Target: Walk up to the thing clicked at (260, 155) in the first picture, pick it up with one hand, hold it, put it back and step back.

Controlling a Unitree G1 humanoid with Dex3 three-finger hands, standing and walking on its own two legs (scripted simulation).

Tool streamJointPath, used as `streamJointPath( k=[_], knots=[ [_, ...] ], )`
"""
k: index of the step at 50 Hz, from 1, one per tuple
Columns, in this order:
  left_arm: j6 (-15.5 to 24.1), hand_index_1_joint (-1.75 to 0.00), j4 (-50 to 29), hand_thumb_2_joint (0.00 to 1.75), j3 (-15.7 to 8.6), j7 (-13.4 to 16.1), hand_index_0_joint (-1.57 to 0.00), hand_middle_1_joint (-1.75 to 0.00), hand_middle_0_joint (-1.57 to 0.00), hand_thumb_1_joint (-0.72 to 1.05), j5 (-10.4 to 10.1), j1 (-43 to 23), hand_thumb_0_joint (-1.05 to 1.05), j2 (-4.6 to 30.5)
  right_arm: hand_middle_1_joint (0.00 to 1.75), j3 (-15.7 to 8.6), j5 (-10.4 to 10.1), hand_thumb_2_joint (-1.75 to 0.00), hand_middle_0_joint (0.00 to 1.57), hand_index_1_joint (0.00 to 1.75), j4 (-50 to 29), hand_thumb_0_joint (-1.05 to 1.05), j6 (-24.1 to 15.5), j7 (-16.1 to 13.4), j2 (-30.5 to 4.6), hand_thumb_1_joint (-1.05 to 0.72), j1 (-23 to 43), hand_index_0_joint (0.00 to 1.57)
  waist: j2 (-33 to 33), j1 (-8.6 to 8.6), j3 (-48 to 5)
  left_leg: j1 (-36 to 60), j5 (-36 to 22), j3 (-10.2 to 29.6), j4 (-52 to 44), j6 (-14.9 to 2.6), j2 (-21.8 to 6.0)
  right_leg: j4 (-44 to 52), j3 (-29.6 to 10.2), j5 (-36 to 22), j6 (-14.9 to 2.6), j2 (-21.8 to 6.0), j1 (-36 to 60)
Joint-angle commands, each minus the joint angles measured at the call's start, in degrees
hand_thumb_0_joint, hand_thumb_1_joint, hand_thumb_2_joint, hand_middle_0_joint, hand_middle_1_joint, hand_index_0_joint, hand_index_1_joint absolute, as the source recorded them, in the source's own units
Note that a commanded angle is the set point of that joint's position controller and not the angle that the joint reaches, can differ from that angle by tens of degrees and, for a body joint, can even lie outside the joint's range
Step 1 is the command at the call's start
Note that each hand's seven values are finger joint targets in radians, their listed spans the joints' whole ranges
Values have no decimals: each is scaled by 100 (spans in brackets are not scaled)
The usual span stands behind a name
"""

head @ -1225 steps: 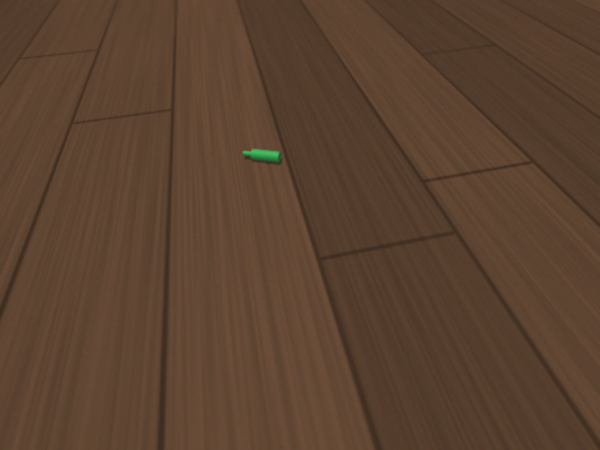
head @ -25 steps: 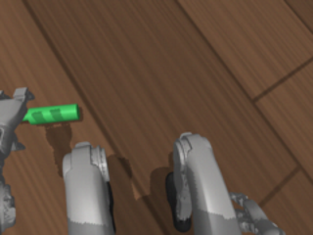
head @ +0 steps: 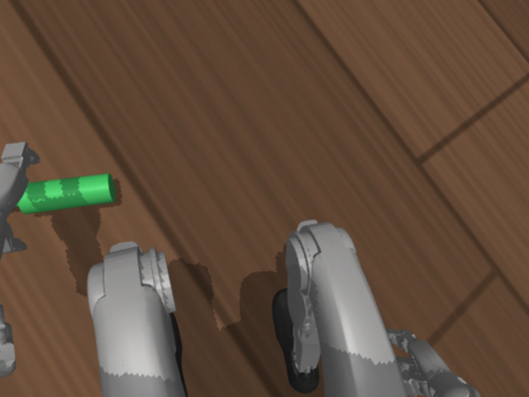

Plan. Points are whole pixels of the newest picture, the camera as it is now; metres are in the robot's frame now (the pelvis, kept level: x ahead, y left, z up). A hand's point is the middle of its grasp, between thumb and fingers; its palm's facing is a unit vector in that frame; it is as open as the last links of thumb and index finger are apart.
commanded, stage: rise first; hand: left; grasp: from above
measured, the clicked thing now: (54, 195) +0.44 +0.36 -0.29
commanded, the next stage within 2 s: approach in 1.72 s
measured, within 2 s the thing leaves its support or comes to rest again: neither
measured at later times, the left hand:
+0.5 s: hand (17, 207) +0.39 +0.36 -0.17, palm faces -0.44 -0.11 -0.89, open 14.2 cm
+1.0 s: hand (15, 202) +0.40 +0.37 -0.18, palm faces -0.44 -0.10 -0.89, open 14.2 cm
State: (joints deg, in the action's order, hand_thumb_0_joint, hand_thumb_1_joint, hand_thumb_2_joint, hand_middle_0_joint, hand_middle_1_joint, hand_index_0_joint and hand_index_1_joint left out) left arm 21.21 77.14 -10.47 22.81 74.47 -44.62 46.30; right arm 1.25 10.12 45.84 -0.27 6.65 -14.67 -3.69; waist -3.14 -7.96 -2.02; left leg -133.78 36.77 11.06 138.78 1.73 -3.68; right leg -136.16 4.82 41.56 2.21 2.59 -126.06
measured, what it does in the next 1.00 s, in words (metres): stands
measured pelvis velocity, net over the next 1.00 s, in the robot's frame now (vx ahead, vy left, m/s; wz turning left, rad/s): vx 0.00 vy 0.00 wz -0.02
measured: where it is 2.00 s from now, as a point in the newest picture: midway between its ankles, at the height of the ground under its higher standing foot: (235, 367)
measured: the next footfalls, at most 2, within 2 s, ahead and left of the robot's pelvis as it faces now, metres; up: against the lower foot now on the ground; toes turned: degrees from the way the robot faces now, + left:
none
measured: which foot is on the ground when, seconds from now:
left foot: down 0.00-1.00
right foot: down 0.00-1.00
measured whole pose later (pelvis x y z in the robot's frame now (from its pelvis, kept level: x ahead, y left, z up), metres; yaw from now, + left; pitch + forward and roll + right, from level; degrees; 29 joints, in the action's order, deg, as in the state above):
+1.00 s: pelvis +0.00 +0.00 -0.01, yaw -1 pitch +30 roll -9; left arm 20.9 80.8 -11.8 23.9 74.9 -46.6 49.7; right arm 4.2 12.2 45.7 -1.6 7.6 -14.7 -3.4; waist -3.6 -9.9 -0.3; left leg -135.1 37.3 12.7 141.4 1.9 -3.3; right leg -137.8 5.8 41.7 2.6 3.1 -126.9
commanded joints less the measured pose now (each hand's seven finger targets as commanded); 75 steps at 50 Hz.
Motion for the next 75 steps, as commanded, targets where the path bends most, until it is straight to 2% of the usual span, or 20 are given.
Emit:
streamJointPath(
  k=[1,6,10,11,14,18,22,23,28,39,45,46,48,56,60,63,66,69,72,75],
  knots=[
    [-50,-100,-773,101,-318,255,-6,-101,-6,-55,-168,-1454,0,1724,30,-429,27,-90,20,30,-121,0,-65,-63,-1404,-90,-921,20,1697,95,-3740,3260,-624,-751,-1261,-266,130,1530,466,-1052,-392,134,1212],
    [-66,-101,-705,100,-235,256,-6,-102,-5,-55,-154,-1457,0,1619,30,-398,43,-90,20,30,-122,0,-67,-39,-1400,-90,-909,20,1789,54,-3615,3234,-577,-727,-1313,-257,142,1467,505,-1009,-405,134,1100],
    [-55,-101,-601,100,-262,302,-6,-102,-6,-54,-128,-1496,0,1698,30,-356,68,-90,20,30,-126,0,-80,-20,-1423,-90,-948,20,1771,-17,-3572,3167,-678,-737,-1227,-272,145,1483,489,-1146,-379,132,1205],
    [-34,-100,-630,108,-287,318,-3,-96,-7,-61,-141,-1533,0,1702,30,-342,84,-90,20,30,-114,0,-79,-23,-1442,-91,-956,20,1711,-31,-3648,3187,-734,-715,-1212,-271,142,1461,511,-1200,-371,136,1214],
    [-41,-101,-467,103,-303,336,-6,-100,-7,-57,-129,-1487,0,1743,30,-319,90,-90,20,30,-93,0,-87,-16,-1428,-91,-951,20,1660,4,-3630,3083,-738,-749,-1158,-283,156,1496,463,-1226,-365,154,1303],
    [-13,-101,-385,103,-312,373,-6,-100,-6,-57,-86,-1585,0,1824,30,-267,151,-90,20,30,-87,0,-105,0,-1446,-91,-967,20,1587,-92,-3580,2938,-741,-748,-1043,-304,149,1484,456,-1270,-335,153,1405],
    [10,-101,-307,103,-316,402,-6,-101,-6,-57,-97,-1675,0,1865,30,-241,159,-90,20,30,-97,0,-135,-5,-1454,-90,-884,20,1699,-70,-3446,2946,-466,-706,-1125,-272,143,1452,512,-955,-377,162,1173],
    [-4,-101,-236,103,-262,397,-6,-101,-7,-57,-20,-1635,0,1866,30,-219,180,-90,20,30,-80,0,-139,-5,-1445,-91,-910,20,1735,-97,-3443,2945,-487,-716,-1100,-275,159,1443,502,-1003,-380,170,1221],
    [0,-102,-199,103,-252,438,-6,-101,-6,-57,-23,-1724,0,1875,30,-195,191,-90,20,30,-88,0,-161,-1,-1466,-91,-857,20,1859,-117,-3434,2960,-454,-690,-1113,-249,147,1381,548,-963,-396,182,1086],
    [-38,-101,-353,104,-462,441,-5,-100,-7,-58,-51,-1653,0,2186,30,-157,241,-90,20,30,-101,0,-189,34,-1507,-91,-933,20,1957,-100,-3573,3037,-679,-694,-1022,-254,138,1310,536,-1212,-374,164,1260],
    [-36,-102,-365,103,-305,337,-6,-102,-6,-57,-106,-1614,0,1999,30,-173,231,-90,20,30,-88,0,-165,31,-1472,-91,-933,20,1814,-116,-3560,2939,-661,-686,-1000,-272,138,1399,526,-1235,-354,187,1316],
    [-44,-102,-357,104,-299,317,-5,-101,-7,-58,-90,-1625,0,2025,30,-164,231,-90,20,30,-93,0,-161,33,-1488,-91,-944,20,1791,-150,-3512,2915,-647,-675,-987,-277,146,1394,528,-1219,-351,184,1303],
    [-44,-102,-491,103,-420,321,-6,-101,-7,-58,-144,-1576,0,2107,30,-170,219,-90,20,30,-114,0,-154,28,-1502,-91,-934,20,1878,-70,-3581,2996,-705,-677,-1016,-264,144,1359,530,-1260,-349,168,1345],
    [-80,-102,-605,104,-356,222,-5,-101,-7,-59,-147,-1579,0,2007,30,-208,147,-90,20,30,-135,0,-110,28,-1496,-91,-936,20,1954,-49,-3608,3157,-747,-667,-1107,-250,142,1350,553,-1271,-369,166,1251],
    [-91,-102,-596,104,-198,162,-6,-101,-7,-58,-138,-1608,0,1858,30,-206,102,-90,20,30,-147,0,-90,27,-1464,-91,-906,20,1891,-87,-3530,3057,-657,-665,-1145,-253,148,1395,542,-1210,-379,175,1206],
    [-92,-102,-685,104,-238,144,-6,-101,-7,-58,-135,-1683,0,1935,30,-202,89,-90,20,30,-174,0,-102,23,-1472,-91,-936,20,2024,-73,-3544,3145,-652,-655,-1218,-235,157,1368,553,-1182,-395,154,1189],
    [-78,-102,-625,104,-213,111,-6,-100,-7,-58,-153,-1761,0,1933,30,-191,65,-90,20,30,-192,0,-95,20,-1480,-91,-971,20,1806,-159,-3448,3034,-543,-644,-1223,-256,157,1443,564,-1098,-377,157,1189],
    [-60,-102,-636,104,-158,76,-6,-100,-8,-59,-155,-1752,0,1912,30,-193,44,-90,20,30,-198,0,-101,2,-1473,-91,-907,20,1935,-75,-3499,3098,-470,-670,-1236,-241,155,1453,542,-1005,-390,157,1131],
    [-27,-102,-664,103,-69,75,-6,-101,-7,-58,-153,-1855,0,1784,30,-163,73,-90,20,30,-206,0,-91,5,-1468,-91,-956,20,1841,-197,-3550,3052,-622,-661,-1179,-257,159,1459,555,-1183,-360,164,1241],
    [-18,-103,-495,104,-107,95,-6,-102,-7,-59,-108,-1835,0,1943,30,-125,62,-90,20,30,-173,0,-100,-2,-1467,-91,-957,20,1820,-155,-3473,2973,-595,-680,-1162,-264,169,1466,525,-1158,-366,174,1247]
  ],
)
